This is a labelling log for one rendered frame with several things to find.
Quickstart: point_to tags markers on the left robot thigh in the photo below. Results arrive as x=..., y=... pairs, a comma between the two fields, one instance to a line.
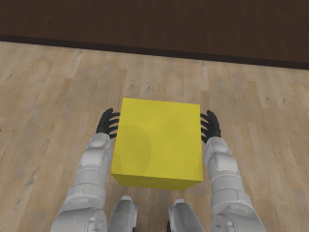
x=123, y=217

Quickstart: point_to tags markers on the robot right forearm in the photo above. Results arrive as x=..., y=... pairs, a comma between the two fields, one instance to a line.
x=228, y=195

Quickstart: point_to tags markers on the robot thigh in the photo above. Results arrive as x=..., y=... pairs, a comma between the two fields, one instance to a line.
x=183, y=219
x=123, y=217

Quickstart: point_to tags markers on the carton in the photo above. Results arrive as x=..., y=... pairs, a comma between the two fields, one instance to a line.
x=158, y=145

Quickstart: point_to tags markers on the robot left forearm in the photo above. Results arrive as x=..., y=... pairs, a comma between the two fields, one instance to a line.
x=88, y=189

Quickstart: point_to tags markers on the left robot hand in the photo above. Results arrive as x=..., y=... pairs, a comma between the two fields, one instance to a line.
x=104, y=123

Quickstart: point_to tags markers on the right robot thigh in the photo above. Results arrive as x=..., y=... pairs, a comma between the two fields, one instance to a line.
x=183, y=219

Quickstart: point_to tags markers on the robot right upper arm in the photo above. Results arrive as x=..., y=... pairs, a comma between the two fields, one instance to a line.
x=228, y=222

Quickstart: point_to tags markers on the right robot hand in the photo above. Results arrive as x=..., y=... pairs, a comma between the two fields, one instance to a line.
x=212, y=126

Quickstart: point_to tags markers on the robot left upper arm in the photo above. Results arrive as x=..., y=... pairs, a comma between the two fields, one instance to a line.
x=91, y=219

